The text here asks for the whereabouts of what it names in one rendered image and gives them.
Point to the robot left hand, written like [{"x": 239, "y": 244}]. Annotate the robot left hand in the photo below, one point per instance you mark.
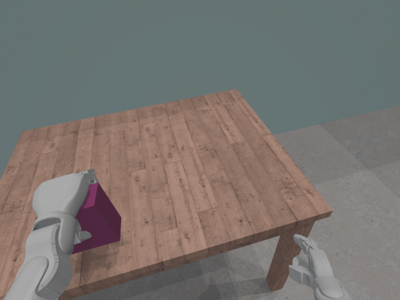
[{"x": 64, "y": 194}]

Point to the robot right hand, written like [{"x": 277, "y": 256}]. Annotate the robot right hand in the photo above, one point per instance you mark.
[{"x": 306, "y": 271}]

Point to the right robot forearm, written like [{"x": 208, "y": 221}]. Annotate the right robot forearm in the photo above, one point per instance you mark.
[{"x": 329, "y": 288}]

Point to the sponge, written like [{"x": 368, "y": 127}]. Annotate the sponge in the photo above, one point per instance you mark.
[{"x": 99, "y": 217}]

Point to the left robot forearm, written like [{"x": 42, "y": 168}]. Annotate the left robot forearm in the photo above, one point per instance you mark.
[{"x": 46, "y": 271}]

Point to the table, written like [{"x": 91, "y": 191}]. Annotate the table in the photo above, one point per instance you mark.
[{"x": 190, "y": 179}]

